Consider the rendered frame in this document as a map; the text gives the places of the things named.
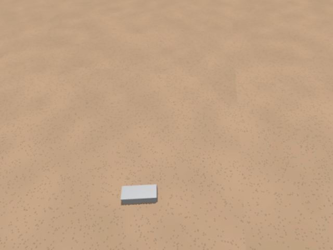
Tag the carton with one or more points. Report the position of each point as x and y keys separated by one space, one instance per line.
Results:
x=139 y=194

